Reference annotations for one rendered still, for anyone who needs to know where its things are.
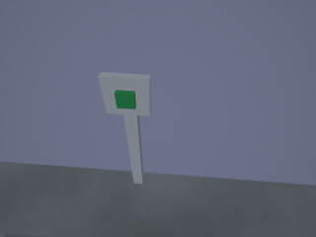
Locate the panel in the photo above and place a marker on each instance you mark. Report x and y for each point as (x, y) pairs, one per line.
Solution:
(141, 85)

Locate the button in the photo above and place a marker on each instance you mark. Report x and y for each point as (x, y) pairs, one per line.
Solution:
(125, 99)

